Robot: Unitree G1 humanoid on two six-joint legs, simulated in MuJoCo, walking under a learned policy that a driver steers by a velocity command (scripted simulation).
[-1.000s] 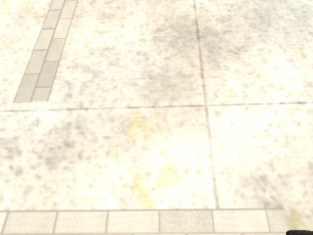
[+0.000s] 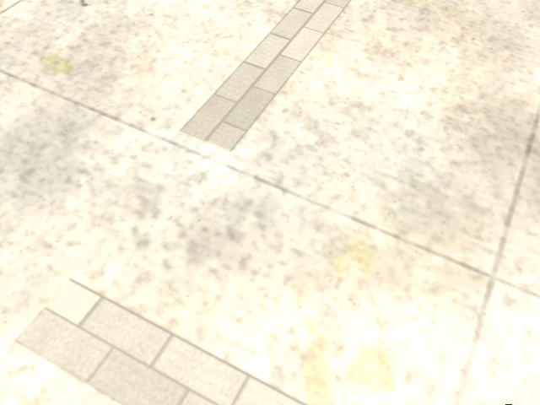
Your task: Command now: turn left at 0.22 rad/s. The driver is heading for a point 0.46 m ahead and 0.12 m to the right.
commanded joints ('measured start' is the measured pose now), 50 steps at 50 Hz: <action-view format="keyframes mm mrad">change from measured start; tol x16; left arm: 1 -38 91 12 -71 16 -11 1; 22 100 58 11 -45 -18 35 -29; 25 147 252 56 -85 23 10 -13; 50 93 56 -24 -74 49 -24 -9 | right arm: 1 98 -135 -27 -51 -48 -44 -9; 26 -169 -112 -33 36 -22 -42 -46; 50 -44 -183 -19 103 -21 -89 -11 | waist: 1 -92 209 -227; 22 9 154 -125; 25 38 -279 -124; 28 -18 -33 -99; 47 -42 -91 -121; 50 77 162 -109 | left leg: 1 260 403 -391 -172 676 314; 7 111 220 -88 -196 536 171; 21 192 335 -70 -115 501 182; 23 95 262 25 31 292 65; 25 -338 -15 37 529 -418 -96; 31 -329 23 -101 644 -94 -114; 45 -44 39 -79 140 -59 -120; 50 117 182 -256 -124 459 51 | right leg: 1 -252 31 143 391 -286 43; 7 -94 53 186 287 -4 73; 20 -68 63 82 85 -55 10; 23 128 99 99 -231 278 -75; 25 266 -288 665 -318 795 -383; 30 228 -102 427 -312 644 -265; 46 105 -45 462 -249 449 -242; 50 64 148 275 -174 101 -61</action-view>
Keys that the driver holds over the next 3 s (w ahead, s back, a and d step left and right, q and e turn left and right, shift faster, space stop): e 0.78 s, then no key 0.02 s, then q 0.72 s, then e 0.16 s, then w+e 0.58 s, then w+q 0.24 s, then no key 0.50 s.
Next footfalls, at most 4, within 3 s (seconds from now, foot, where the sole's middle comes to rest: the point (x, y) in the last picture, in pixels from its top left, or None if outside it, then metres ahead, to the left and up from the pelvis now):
0.46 right None -0.01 -0.12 -0.77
0.96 left None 0.09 0.10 -0.77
1.56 left None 0.05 0.14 -0.77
2.20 right None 0.17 -0.18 -0.77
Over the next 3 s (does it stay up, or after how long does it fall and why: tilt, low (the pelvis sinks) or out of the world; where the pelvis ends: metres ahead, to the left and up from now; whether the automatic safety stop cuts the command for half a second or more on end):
stays up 0.40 -0.18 0.00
